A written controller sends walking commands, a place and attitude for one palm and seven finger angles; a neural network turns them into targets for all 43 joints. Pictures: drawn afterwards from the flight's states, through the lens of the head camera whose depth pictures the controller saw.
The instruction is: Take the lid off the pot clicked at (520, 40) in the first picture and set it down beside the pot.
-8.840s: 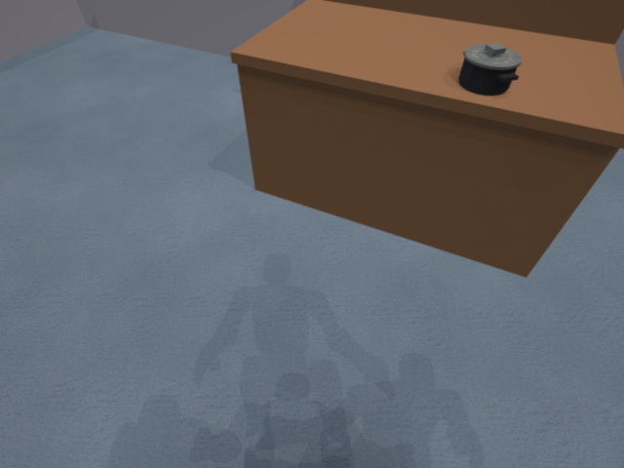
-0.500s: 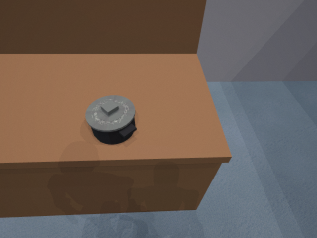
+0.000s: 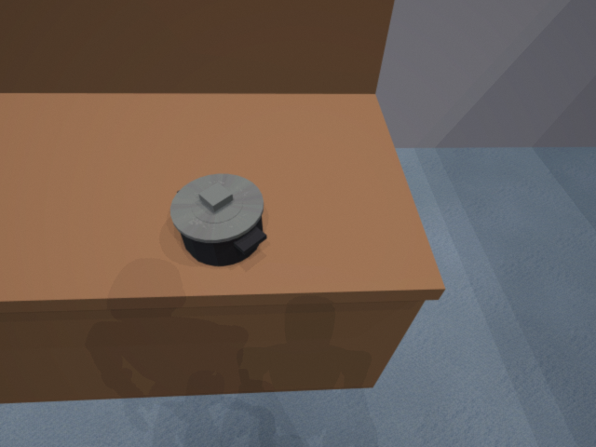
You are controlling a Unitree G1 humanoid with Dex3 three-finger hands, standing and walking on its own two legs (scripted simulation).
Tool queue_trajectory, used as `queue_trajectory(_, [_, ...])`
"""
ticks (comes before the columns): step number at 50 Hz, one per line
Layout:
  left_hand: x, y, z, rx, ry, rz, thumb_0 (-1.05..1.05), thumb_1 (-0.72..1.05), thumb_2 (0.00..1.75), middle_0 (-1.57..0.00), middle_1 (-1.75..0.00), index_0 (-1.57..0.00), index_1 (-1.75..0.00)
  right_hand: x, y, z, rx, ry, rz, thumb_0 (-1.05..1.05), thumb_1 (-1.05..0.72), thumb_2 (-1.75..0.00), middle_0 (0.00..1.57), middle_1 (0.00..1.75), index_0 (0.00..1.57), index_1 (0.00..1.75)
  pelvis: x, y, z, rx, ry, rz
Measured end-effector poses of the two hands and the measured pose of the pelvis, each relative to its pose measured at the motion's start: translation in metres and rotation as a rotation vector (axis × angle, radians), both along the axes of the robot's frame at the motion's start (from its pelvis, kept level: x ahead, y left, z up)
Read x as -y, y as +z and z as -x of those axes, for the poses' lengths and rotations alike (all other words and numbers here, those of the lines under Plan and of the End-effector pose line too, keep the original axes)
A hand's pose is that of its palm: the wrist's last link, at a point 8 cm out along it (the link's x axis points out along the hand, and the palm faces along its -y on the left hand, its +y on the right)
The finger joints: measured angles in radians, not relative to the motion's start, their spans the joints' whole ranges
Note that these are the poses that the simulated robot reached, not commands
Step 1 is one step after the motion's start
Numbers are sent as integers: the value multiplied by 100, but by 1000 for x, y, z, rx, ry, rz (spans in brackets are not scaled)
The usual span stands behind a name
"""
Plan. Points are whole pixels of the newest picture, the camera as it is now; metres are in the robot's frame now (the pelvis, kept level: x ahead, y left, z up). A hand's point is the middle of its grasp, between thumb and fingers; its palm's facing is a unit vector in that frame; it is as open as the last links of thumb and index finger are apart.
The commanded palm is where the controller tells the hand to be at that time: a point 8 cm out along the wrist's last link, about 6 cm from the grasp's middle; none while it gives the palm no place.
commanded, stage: look again from close up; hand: left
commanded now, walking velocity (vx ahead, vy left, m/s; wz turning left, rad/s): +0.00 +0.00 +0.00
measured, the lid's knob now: (216, 196) +0.50 +0.18 +0.02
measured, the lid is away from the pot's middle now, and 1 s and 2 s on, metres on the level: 0.00 0.00 0.00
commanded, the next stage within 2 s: lift the closed hand beside the body in 0.32 s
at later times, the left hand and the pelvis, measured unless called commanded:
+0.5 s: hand out of the picture +0.03 +0.19 -0.15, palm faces +0.10 -0.96 -0.25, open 7.2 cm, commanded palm +0.09 +0.22 -0.07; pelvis +0.00 +0.00 +0.00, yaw +1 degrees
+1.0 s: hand out of the picture +0.10 +0.21 -0.05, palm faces +0.29 -0.91 -0.29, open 3.1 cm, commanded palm +0.06 +0.26 -0.03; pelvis -0.01 +0.00 -0.01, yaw +3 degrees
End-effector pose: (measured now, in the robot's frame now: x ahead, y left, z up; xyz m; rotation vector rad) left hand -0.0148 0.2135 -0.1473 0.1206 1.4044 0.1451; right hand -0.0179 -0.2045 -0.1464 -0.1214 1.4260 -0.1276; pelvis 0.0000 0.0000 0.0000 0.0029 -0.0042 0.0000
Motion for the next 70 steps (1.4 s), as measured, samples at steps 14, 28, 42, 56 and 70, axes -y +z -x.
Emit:
queue_trajectory(14, [0, 0, 0, -4, 0, 4, 0, 91, 90, -20, -30, -20, -30, 1, 1, -4, 6, -5, 9, 1, -91, -90, 20, 30, 20, 30, -2, 0, -2, 2, -3, -1])
queue_trajectory(28, [-36, 73, -88, 499, -3, -196, 4, 96, 90, -26, -37, -26, -36, 22, 11, -53, 338, 53, 50, 3, -94, -90, 21, 30, 20, 30, -8, -2, 4, 15, 38, 4])
queue_trajectory(42, [-23, 106, -91, 793, 25, -160, 1, 91, 90, -76, -91, -75, -90, 23, 109, -224, 960, 207, 93, 2, -91, -90, 20, 30, 20, 30, 5, -8, 15, 0, 41, 7])
queue_trajectory(56, [-51, 123, -91, 764, 56, -271, 1, 90, 90, -122, -142, -122, -142, -10, 65, -201, 772, 210, 10, 2, -90, -90, 21, 30, 21, 30, 1, -9, 5, -14, 49, 10])
queue_trajectory(70, [-68, 169, -113, 898, -29, -344, 1, 90, 90, -129, -150, -129, -149, 1, 54, -180, 716, 141, 57, 2, -90, -90, 21, 30, 21, 30, -13, -7, -4, -5, 32, 12])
